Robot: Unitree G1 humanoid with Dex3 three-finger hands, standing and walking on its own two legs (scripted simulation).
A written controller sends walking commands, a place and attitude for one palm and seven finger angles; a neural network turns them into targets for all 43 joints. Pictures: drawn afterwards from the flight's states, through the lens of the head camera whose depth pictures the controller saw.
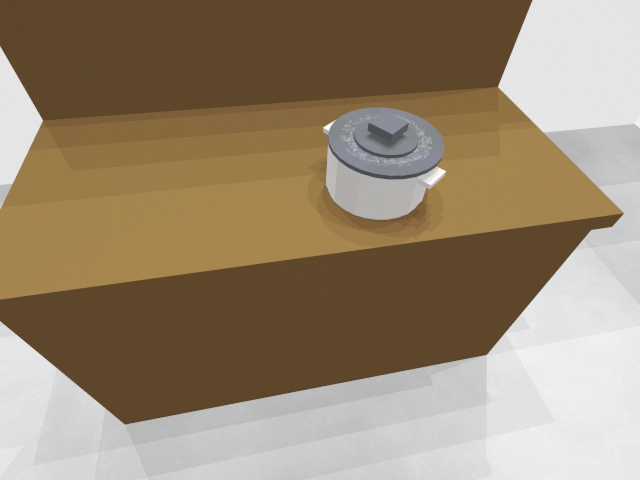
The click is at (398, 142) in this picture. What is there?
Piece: lid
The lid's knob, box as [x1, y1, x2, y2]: [368, 112, 408, 141]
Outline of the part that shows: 384,112 369,122 368,130 391,141 406,130 408,122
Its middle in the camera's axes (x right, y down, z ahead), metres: +0.12 -0.20 +0.68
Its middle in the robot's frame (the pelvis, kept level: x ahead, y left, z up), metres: +0.66 -0.08 +0.09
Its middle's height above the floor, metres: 0.87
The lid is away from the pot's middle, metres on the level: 0.01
